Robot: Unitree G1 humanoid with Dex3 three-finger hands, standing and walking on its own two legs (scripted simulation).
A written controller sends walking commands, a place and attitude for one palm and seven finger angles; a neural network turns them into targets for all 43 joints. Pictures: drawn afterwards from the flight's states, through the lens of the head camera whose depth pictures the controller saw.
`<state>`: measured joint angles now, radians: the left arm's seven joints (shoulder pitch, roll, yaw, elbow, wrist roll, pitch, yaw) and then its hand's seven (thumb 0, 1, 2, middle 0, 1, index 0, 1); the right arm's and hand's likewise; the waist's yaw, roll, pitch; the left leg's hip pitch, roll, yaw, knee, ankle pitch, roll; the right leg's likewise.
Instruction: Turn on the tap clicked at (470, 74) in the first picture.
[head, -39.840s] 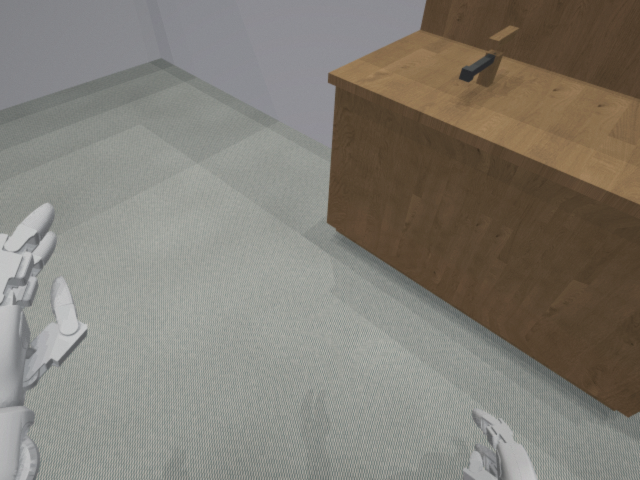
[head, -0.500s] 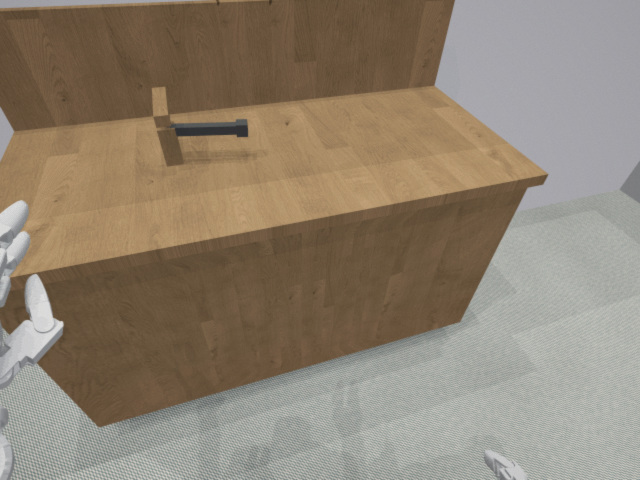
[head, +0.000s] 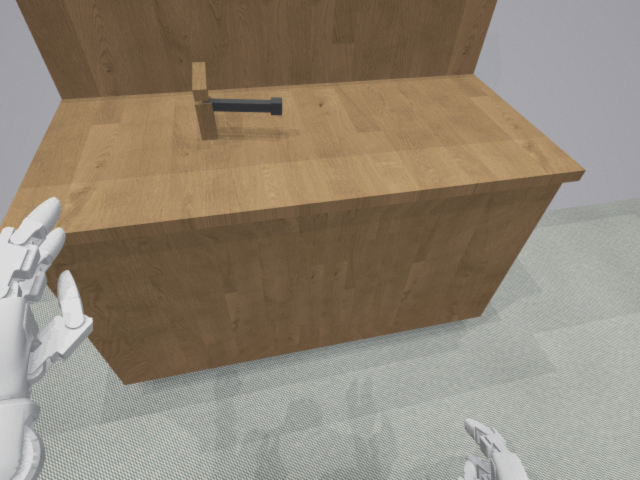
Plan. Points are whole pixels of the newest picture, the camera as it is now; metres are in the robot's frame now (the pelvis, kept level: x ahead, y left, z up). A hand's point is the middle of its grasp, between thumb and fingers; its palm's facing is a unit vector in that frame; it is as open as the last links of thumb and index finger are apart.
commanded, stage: stop stepping back and stand still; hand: left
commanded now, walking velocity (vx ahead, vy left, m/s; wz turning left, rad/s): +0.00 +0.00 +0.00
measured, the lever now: (276, 106) +0.84 +0.16 +0.06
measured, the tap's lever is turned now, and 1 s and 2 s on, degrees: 79 79 79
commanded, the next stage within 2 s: stand and check the lever's angle in 0.72 s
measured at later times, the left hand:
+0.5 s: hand (86, 281) +0.25 +0.26 +0.17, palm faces +0.38 -0.85 -0.36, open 7.4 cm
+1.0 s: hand (76, 279) +0.26 +0.27 +0.17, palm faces +0.39 -0.86 -0.34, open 7.4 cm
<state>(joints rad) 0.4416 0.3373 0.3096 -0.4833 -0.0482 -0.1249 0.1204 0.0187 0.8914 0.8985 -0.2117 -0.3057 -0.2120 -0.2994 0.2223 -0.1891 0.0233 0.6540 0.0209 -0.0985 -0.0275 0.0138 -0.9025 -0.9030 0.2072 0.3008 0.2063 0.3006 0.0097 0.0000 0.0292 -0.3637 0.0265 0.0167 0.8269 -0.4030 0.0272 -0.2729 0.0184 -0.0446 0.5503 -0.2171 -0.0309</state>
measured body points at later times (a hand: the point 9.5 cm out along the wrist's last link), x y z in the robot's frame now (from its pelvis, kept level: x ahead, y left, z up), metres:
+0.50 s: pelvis +0.04 +0.01 +0.01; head +0.05 +0.02 +0.46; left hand +0.23 +0.30 +0.19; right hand +0.22 -0.22 -0.06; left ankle +0.04 +0.12 -0.73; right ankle +0.05 -0.11 -0.73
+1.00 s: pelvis +0.04 +0.02 +0.02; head +0.05 +0.04 +0.47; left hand +0.23 +0.31 +0.18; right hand +0.22 -0.20 -0.06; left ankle +0.04 +0.12 -0.73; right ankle +0.05 -0.11 -0.73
